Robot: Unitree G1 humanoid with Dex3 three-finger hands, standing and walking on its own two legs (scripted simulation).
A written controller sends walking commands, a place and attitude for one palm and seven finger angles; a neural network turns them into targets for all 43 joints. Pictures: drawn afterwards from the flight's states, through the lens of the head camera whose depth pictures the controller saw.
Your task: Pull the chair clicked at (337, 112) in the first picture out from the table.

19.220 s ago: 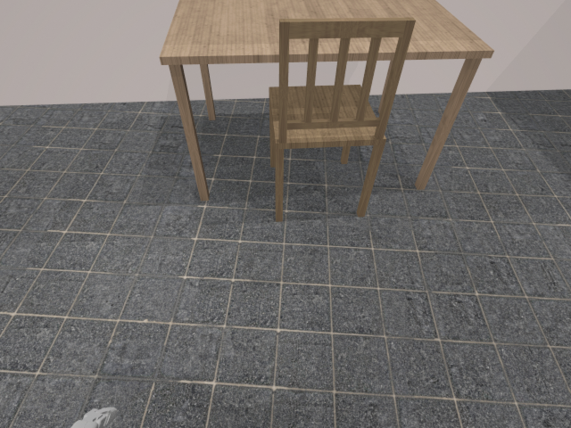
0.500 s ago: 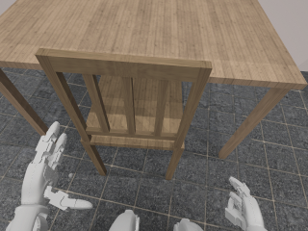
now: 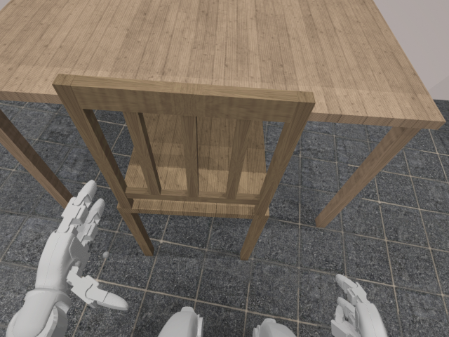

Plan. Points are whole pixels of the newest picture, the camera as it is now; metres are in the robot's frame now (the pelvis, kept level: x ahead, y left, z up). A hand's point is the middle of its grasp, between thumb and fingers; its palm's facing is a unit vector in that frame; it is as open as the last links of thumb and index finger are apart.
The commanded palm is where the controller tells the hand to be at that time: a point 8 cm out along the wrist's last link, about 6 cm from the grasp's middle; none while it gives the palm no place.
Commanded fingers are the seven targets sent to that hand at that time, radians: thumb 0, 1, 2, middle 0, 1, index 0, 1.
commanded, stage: raise the hand toward the chair's back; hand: left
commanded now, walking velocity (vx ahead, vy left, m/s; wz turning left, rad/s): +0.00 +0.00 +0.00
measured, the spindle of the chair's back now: (191, 160) +0.46 +0.09 -0.01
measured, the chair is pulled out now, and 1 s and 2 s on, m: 0.00 0.00 0.00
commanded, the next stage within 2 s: aim the fingers beside a spindle in 0.30 s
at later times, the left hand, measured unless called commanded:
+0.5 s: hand (110, 252) +0.24 +0.19 +0.04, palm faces +0.04 -1.00 -0.05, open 17.0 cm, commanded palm +0.22 +0.25 +0.04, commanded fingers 0.00 -0.50 0.30 -0.06 -0.08 -0.06 -0.08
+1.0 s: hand (127, 242) +0.27 +0.18 +0.01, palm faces +0.02 -1.00 -0.03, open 17.0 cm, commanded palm +0.24 +0.24 +0.02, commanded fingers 0.00 -0.50 0.30 -0.06 -0.08 -0.06 -0.08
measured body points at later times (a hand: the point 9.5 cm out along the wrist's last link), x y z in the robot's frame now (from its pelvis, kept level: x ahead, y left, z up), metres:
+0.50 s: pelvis +0.00 -0.02 +0.00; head +0.07 +0.00 +0.44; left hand +0.24 +0.25 +0.04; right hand +0.18 -0.25 -0.08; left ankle +0.02 +0.07 -0.67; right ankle +0.00 -0.14 -0.66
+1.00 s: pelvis +0.00 -0.03 -0.01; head +0.09 -0.02 +0.43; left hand +0.26 +0.23 +0.01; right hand +0.16 -0.28 -0.10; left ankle +0.02 +0.07 -0.66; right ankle +0.00 -0.14 -0.66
